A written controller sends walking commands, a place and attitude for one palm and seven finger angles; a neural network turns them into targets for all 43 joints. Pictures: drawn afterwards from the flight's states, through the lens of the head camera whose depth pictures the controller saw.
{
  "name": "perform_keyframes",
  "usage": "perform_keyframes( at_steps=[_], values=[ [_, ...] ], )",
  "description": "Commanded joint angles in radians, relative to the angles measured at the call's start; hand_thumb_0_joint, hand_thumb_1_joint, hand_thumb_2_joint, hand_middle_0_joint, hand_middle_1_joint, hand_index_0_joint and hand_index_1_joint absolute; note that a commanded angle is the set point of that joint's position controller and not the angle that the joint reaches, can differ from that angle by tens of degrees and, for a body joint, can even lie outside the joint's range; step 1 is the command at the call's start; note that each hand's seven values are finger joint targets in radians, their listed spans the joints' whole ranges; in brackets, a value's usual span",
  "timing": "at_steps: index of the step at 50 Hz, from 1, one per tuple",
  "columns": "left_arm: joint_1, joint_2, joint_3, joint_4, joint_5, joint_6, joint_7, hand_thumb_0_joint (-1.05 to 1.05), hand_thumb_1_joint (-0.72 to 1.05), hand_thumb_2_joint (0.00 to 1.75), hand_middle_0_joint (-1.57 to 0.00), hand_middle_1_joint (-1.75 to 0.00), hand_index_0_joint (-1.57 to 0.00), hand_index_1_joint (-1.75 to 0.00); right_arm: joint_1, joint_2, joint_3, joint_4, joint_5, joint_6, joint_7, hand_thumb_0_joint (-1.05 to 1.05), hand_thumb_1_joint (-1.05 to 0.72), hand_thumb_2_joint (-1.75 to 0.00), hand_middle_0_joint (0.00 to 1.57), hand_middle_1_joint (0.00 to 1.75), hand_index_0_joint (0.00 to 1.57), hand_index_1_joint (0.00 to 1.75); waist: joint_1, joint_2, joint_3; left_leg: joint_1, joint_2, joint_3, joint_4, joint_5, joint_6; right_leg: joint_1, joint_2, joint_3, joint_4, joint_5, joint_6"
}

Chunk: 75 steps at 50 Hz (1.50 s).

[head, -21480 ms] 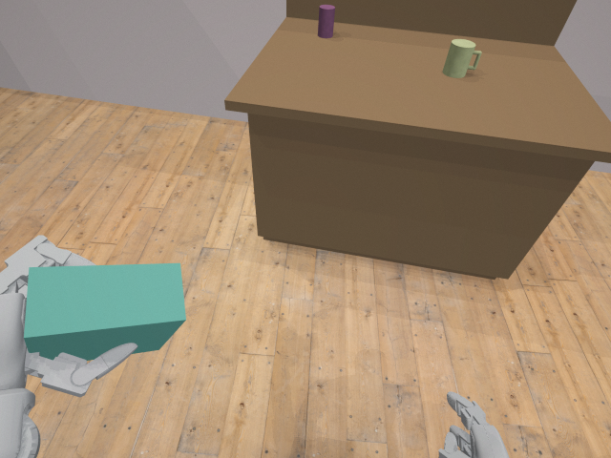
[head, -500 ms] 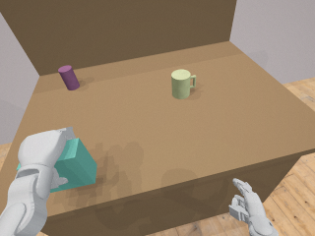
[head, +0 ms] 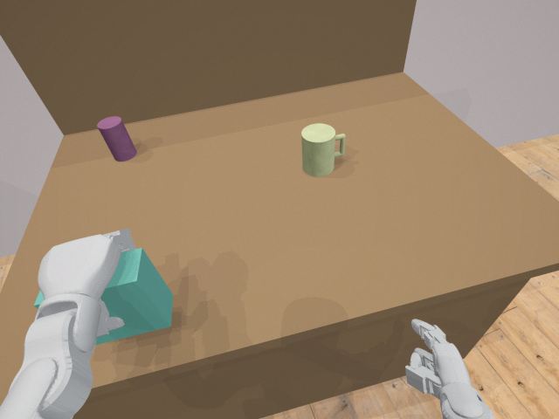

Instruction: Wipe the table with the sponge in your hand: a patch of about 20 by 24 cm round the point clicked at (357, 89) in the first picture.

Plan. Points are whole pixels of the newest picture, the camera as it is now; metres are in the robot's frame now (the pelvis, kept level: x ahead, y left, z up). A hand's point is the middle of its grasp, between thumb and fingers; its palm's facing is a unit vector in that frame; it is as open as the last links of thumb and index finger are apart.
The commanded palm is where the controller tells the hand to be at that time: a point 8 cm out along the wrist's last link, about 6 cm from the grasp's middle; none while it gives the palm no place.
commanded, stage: move the sponge above the wiping area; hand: left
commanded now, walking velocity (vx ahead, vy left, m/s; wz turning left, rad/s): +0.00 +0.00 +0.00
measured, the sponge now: (119, 306) +0.23 +0.29 +0.04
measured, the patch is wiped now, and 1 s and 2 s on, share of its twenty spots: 0.00 0.00 0.00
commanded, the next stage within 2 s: lower the sponge onto the table in 1.16 s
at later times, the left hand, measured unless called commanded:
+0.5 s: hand (115, 284) +0.25 +0.29 +0.08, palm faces -0.01 -0.06 -1.00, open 10.1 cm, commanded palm +0.22 +0.28 +0.14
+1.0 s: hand (116, 287) +0.24 +0.29 +0.08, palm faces -0.01 -0.08 -1.00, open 10.1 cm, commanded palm +0.22 +0.28 +0.14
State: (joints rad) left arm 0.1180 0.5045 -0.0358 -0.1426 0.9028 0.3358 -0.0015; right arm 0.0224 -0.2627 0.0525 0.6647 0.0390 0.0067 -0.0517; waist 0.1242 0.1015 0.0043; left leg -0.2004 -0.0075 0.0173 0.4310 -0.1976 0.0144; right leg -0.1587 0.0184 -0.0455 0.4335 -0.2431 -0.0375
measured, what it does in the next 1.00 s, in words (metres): stands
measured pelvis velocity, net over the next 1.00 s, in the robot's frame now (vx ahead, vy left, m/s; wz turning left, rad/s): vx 0.00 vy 0.00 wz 0.01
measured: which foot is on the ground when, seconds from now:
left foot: down 0.00-1.00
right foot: down 0.00-1.00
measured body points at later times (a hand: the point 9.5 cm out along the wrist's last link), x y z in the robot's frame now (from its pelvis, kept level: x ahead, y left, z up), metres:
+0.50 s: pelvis +0.00 +0.00 +0.00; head -0.01 -0.04 +0.45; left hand +0.24 +0.29 +0.13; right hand +0.24 -0.20 -0.09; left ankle +0.02 +0.11 -0.74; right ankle +0.00 -0.10 -0.74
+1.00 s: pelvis +0.00 +0.00 +0.00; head +0.00 -0.04 +0.45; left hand +0.24 +0.29 +0.13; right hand +0.25 -0.21 -0.09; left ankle +0.02 +0.11 -0.74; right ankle +0.00 -0.10 -0.74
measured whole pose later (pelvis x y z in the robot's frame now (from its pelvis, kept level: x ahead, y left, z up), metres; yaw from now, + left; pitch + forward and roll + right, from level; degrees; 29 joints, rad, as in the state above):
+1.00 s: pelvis +0.00 +0.00 +0.00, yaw +0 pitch -1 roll +0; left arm 0.09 0.47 -0.07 -0.06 0.92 0.32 0.03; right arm 0.04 -0.27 0.03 0.67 0.05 0.00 -0.06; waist 0.12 0.10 -0.01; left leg -0.21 -0.01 0.01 0.44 -0.20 0.01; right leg -0.17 0.02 -0.05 0.43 -0.25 -0.04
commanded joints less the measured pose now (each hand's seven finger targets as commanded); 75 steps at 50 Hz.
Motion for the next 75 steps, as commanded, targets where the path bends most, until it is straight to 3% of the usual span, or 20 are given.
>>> perform_keyframes(
  at_steps=[1,10,16,17,21,24,26,27,31,32,36,37,47,51,52,61,67,71,72,75],
  values=[
    [-0.206,0.267,0.191,-0.214,0.033,-0.008,0.044,0.00,0.10,1.30,-1.20,-1.60,-1.20,-1.60,-0.221,-0.100,-0.038,-0.173,-0.001,-0.061,-0.014,0.00,-0.90,-0.90,0.20,0.30,0.20,0.30,0.010,-0.028,-0.204,0.129,-0.005,-0.096,-0.016,0.215,0.020,0.003,-0.017,0.126,-0.080,0.194,-0.036],
    [-0.261,0.224,0.149,-0.178,0.046,-0.073,0.068,0.00,0.10,1.30,-1.20,-1.60,-1.20,-1.60,-0.177,-0.094,-0.052,-0.158,-0.006,-0.073,-0.028,0.00,-0.90,-0.90,0.20,0.30,0.20,0.30,-0.002,-0.033,-0.206,0.138,-0.001,-0.096,-0.021,0.190,0.021,-0.029,-0.021,0.100,-0.093,0.148,-0.028],
    [-0.348,0.246,0.161,-0.097,0.054,-0.046,0.087,0.00,0.10,1.30,-1.20,-1.60,-1.20,-1.60,-0.215,-0.097,-0.044,-0.143,0.005,-0.069,-0.036,0.00,-0.90,-0.90,0.20,0.30,0.20,0.30,-0.005,-0.019,-0.167,0.116,-0.011,-0.092,-0.040,0.115,0.017,-0.045,-0.012,0.121,-0.113,0.071,-0.036],
    [-0.359,0.187,0.108,-0.110,0.055,-0.049,0.086,0.00,0.10,1.30,-1.20,-1.60,-1.20,-1.60,-0.203,-0.088,-0.044,-0.152,0.007,-0.074,-0.034,0.00,-0.90,-0.90,0.20,0.30,0.20,0.30,-0.012,-0.006,-0.210,0.123,-0.009,-0.080,-0.033,0.131,0.020,-0.030,-0.020,0.093,-0.097,0.085,-0.028],
    [-0.342,0.247,0.156,-0.069,0.058,-0.043,0.082,0.00,0.10,1.30,-1.20,-1.60,-1.20,-1.60,-0.208,-0.101,-0.047,-0.145,0.004,-0.070,-0.033,0.00,-0.90,-0.90,0.20,0.30,0.20,0.30,-0.002,-0.022,-0.208,0.118,-0.015,-0.089,-0.034,0.142,0.019,-0.017,-0.012,0.113,-0.100,0.104,-0.035],
    [-0.326,0.173,0.094,-0.065,0.059,-0.049,0.076,0.00,0.10,1.30,-1.20,-1.60,-1.20,-1.60,-0.189,-0.092,-0.050,-0.152,0.004,-0.071,-0.027,0.00,-0.90,-0.90,0.20,0.30,0.20,0.30,-0.008,-0.035,-0.216,0.117,-0.009,-0.084,-0.026,0.172,0.020,-0.024,-0.017,0.086,-0.088,0.135,-0.026],
    [-0.328,0.233,0.151,-0.063,0.062,-0.043,0.081,0.00,0.10,1.30,-1.20,-1.60,-1.20,-1.60,-0.201,-0.103,-0.051,-0.146,0.003,-0.066,-0.026,0.00,-0.90,-0.90,0.20,0.30,0.20,0.30,0.002,-0.031,-0.213,0.115,-0.011,-0.091,-0.031,0.165,0.019,-0.018,-0.011,0.109,-0.091,0.132,-0.035],
    [-0.338,0.170,0.098,-0.075,0.062,-0.045,0.081,0.00,0.10,1.30,-1.20,-1.60,-1.20,-1.60,-0.192,-0.091,-0.049,-0.158,0.005,-0.068,-0.024,0.00,-0.90,-0.90,0.20,0.30,0.20,0.30,-0.008,-0.041,-0.229,0.111,-0.010,-0.078,-0.024,0.178,0.023,-0.013,-0.018,0.086,-0.080,0.146,-0.026],
    [-0.359,0.220,0.136,-0.050,0.074,-0.039,0.096,0.00,0.10,1.30,-1.20,-1.60,-1.20,-1.60,-0.195,-0.103,-0.054,-0.147,0.004,-0.063,-0.024,0.00,-0.90,-0.90,0.20,0.30,0.20,0.30,0.001,-0.032,-0.213,0.111,-0.011,-0.090,-0.029,0.168,0.018,-0.027,-0.011,0.105,-0.086,0.134,-0.035],
    [-0.346,0.163,0.093,-0.076,0.068,-0.041,0.098,0.00,0.10,1.30,-1.20,-1.60,-1.20,-1.60,-0.188,-0.091,-0.055,-0.163,0.007,-0.067,-0.023,0.00,-0.90,-0.90,0.20,0.30,0.20,0.30,-0.002,-0.041,-0.242,0.115,-0.009,-0.081,-0.022,0.182,0.025,-0.013,-0.017,0.084,-0.075,0.146,-0.027],
    [-0.349,0.264,0.179,-0.085,0.069,-0.037,0.113,0.00,0.10,1.30,-1.20,-1.60,-1.20,-1.60,-0.192,-0.105,-0.059,-0.149,0.003,-0.065,-0.027,0.00,-0.90,-0.90,0.20,0.30,0.20,0.30,0.006,-0.028,-0.252,0.125,-0.015,-0.087,-0.017,0.199,0.022,0.004,-0.014,0.119,-0.080,0.172,-0.035],
    [-0.346,0.207,0.134,-0.102,0.068,-0.038,0.113,0.00,0.10,1.30,-1.20,-1.60,-1.20,-1.60,-0.187,-0.093,-0.055,-0.160,0.006,-0.069,-0.024,0.00,-0.90,-0.90,0.20,0.30,0.20,0.30,0.000,-0.014,-0.274,0.127,-0.013,-0.077,-0.009,0.225,0.025,0.012,-0.019,0.096,-0.065,0.201,-0.030],
    [-0.275,0.160,0.086,-0.138,0.047,-0.020,0.074,0.00,0.10,1.30,-1.20,-1.60,-1.20,-1.60,-0.186,-0.092,-0.053,-0.167,0.009,-0.066,-0.013,0.00,-0.90,-0.90,0.20,0.30,0.20,0.30,-0.013,-0.050,-0.213,0.122,-0.006,-0.087,-0.016,0.203,0.026,-0.019,-0.019,0.090,-0.080,0.179,-0.023],
    [-0.309,0.241,0.148,-0.170,0.061,-0.039,0.081,0.00,0.10,1.30,-1.20,-1.60,-1.20,-1.60,-0.198,-0.100,-0.053,-0.160,0.002,-0.066,-0.019,0.00,-0.90,-0.90,0.20,0.30,0.20,0.30,-0.001,-0.029,-0.234,0.147,-0.010,-0.096,-0.015,0.214,0.023,-0.006,-0.011,0.124,-0.087,0.191,-0.036],
    [-0.294,0.188,0.109,-0.188,0.064,-0.045,0.085,0.00,0.10,1.30,-1.20,-1.60,-1.20,-1.60,-0.191,-0.086,-0.052,-0.170,0.003,-0.071,-0.018,0.00,-0.90,-0.90,0.20,0.30,0.20,0.30,-0.002,-0.013,-0.253,0.149,-0.009,-0.087,-0.010,0.231,0.026,0.000,-0.018,0.102,-0.076,0.201,-0.030],
    [-0.276,0.226,0.152,-0.143,0.054,-0.002,0.091,0.00,0.10,1.30,-1.20,-1.60,-1.20,-1.60,-0.225,-0.099,-0.049,-0.155,0.005,-0.056,-0.016,0.00,-0.90,-0.90,0.20,0.30,0.20,0.30,0.008,-0.034,-0.202,0.132,-0.010,-0.092,-0.030,0.203,0.018,-0.002,-0.012,0.124,-0.096,0.178,-0.036],
    [-0.281,0.170,0.089,-0.137,0.049,-0.013,0.058,0.00,0.10,1.30,-1.20,-1.60,-1.20,-1.60,-0.208,-0.088,-0.046,-0.163,0.008,-0.062,-0.018,0.00,-0.90,-0.90,0.20,0.30,0.20,0.30,-0.009,-0.054,-0.193,0.127,-0.011,-0.087,-0.028,0.170,0.026,-0.017,-0.016,0.101,-0.101,0.134,-0.024],
    [-0.322,0.248,0.153,-0.145,0.062,-0.044,0.066,0.00,0.10,1.30,-1.20,-1.60,-1.20,-1.60,-0.213,-0.098,-0.048,-0.153,0.004,-0.066,-0.023,0.00,-0.90,-0.90,0.20,0.30,0.20,0.30,0.003,-0.008,-0.204,0.139,-0.015,-0.098,-0.034,0.159,0.022,-0.012,-0.009,0.129,-0.107,0.122,-0.037],
    [-0.321,0.192,0.111,-0.157,0.060,-0.051,0.071,0.00,0.10,1.30,-1.20,-1.60,-1.20,-1.60,-0.204,-0.084,-0.047,-0.162,0.005,-0.071,-0.025,0.00,-0.90,-0.90,0.20,0.30,0.20,0.30,-0.001,-0.022,-0.232,0.141,-0.015,-0.087,-0.027,0.175,0.026,-0.003,-0.015,0.107,-0.097,0.133,-0.029],
    [-0.327,0.227,0.147,-0.100,0.063,-0.055,0.086,0.00,0.10,1.30,-1.20,-1.60,-1.20,-1.60,-0.192,-0.096,-0.054,-0.142,0.003,-0.068,-0.026,0.00,-0.90,-0.90,0.20,0.30,0.20,0.30,0.003,-0.024,-0.206,0.132,-0.014,-0.088,-0.031,0.172,0.019,-0.016,-0.015,0.112,-0.108,0.134,-0.031]
  ],
)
